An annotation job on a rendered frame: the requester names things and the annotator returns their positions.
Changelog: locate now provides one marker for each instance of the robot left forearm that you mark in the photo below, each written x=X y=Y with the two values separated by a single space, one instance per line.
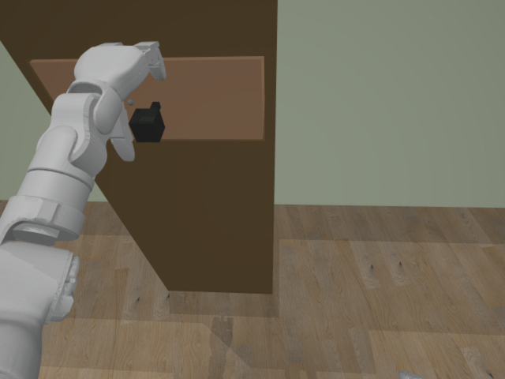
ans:
x=50 y=203

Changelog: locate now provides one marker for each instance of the robot left upper arm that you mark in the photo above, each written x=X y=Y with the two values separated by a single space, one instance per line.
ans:
x=37 y=285

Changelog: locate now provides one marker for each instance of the cabinet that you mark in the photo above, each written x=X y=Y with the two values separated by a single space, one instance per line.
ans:
x=200 y=210

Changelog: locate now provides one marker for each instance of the robot left hand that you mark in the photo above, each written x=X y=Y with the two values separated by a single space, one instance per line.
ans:
x=123 y=68

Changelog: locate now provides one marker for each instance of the drawer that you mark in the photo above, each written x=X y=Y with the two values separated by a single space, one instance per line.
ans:
x=201 y=97

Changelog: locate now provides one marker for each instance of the handle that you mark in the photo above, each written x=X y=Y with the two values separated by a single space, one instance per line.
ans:
x=147 y=124

